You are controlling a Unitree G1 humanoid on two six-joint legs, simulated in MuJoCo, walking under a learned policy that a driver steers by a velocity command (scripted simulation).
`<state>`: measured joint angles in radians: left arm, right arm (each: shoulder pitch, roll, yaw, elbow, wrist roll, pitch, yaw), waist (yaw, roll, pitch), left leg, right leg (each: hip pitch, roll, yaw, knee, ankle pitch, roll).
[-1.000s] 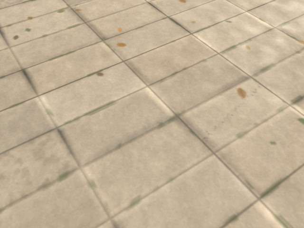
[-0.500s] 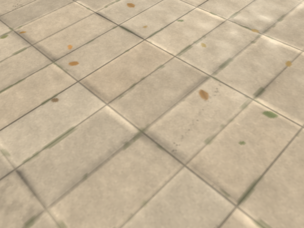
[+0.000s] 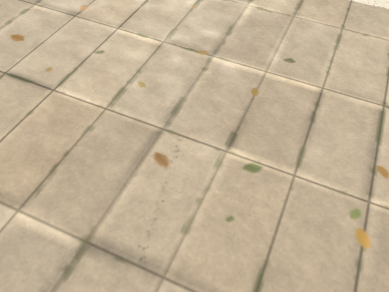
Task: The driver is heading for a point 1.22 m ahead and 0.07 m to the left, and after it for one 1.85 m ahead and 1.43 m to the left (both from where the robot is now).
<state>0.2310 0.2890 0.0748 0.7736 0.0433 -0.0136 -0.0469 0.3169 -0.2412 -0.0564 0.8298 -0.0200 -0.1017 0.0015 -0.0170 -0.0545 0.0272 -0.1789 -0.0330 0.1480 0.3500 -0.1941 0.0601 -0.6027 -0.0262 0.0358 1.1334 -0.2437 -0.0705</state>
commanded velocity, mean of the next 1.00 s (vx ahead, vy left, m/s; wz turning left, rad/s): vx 0.50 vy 0.00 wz -0.06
